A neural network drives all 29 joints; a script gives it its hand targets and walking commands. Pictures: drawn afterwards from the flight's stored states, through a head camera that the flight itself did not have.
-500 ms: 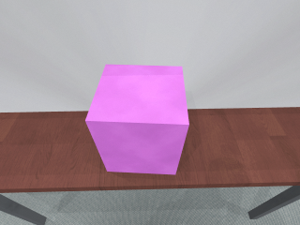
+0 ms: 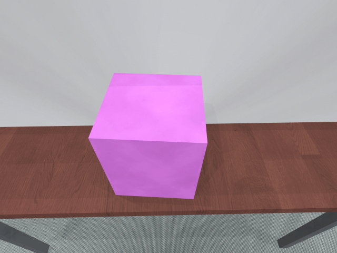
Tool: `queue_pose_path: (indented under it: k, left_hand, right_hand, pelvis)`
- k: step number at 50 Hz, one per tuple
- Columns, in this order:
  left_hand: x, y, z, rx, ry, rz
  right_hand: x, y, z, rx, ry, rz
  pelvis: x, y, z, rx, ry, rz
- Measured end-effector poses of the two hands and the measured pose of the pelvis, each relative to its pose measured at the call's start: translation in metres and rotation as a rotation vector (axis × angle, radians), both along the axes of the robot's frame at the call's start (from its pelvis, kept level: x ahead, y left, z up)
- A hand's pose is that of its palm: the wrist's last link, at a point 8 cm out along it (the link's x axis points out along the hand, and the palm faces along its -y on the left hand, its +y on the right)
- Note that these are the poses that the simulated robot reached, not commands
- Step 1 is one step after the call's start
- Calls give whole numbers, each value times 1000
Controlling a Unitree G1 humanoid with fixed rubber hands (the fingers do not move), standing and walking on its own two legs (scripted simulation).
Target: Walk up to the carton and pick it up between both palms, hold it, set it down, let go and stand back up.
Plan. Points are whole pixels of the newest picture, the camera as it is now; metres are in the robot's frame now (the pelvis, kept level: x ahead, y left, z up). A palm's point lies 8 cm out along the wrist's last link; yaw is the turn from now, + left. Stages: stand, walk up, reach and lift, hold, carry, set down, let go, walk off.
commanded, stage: walk up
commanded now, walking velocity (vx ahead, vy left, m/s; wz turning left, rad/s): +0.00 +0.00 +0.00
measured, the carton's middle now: (155, 139) +0.38 +0.05 +0.06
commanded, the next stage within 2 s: none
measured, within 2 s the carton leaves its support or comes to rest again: neither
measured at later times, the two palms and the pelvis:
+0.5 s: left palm out of the picture -0.01 +0.29 -0.17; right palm out of the picture -0.05 -0.21 -0.13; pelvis -0.07 +0.04 -0.01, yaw -1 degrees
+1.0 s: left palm out of the picture -0.08 +0.18 -0.13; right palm out of the picture -0.12 -0.25 -0.16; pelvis -0.10 -0.03 +0.00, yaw -1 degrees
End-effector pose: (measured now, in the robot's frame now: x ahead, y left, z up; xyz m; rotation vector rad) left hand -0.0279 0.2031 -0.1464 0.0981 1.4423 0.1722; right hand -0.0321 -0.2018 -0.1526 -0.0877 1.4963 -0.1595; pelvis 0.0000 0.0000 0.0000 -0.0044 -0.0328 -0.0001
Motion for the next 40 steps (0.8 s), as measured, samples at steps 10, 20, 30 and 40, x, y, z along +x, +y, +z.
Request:
queue_pose_path:
  k: [10,20,30,40]
  left_hand:
    - [1,23,-4,49,-35,2]
    - [1,84,-30,77,-49,-43]
    - [19,86,-11,25,-167,-88]
    - [-6,34,0,55,-180,-96]
  right_hand:
    - [11,-19,-3,-74,-32,8]
    - [36,-8,11,-187,-217,29]
    - [-61,-18,39,-213,-103,-27]
    - [-96,-45,8,-99,-73,-46]
  pelvis:
    - [-20,6,-7,7,15,-3]
    - [-56,34,-21,-13,23,-4]
    - [-79,31,-2,-53,16,-27]
    - [-99,-6,-9,6,19,-25]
